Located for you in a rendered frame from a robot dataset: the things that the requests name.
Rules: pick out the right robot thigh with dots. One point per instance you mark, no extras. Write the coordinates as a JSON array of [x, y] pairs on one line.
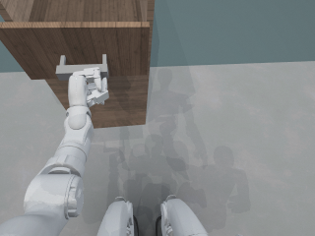
[[181, 219]]

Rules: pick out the handle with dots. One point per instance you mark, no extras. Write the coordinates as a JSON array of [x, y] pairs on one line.
[[64, 72]]

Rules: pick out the robot left forearm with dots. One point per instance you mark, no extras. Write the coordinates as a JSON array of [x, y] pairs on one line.
[[74, 149]]

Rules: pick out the right robot shin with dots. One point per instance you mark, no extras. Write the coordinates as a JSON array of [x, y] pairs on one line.
[[167, 231]]

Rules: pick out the left robot upper arm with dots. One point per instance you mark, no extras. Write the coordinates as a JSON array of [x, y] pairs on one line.
[[51, 201]]

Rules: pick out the drawer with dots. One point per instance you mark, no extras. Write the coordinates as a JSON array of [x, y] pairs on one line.
[[80, 30]]

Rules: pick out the cabinet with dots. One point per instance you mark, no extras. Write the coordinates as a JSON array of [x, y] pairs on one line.
[[127, 95]]

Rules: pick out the left robot hand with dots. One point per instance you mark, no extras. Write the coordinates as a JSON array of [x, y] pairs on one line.
[[78, 89]]

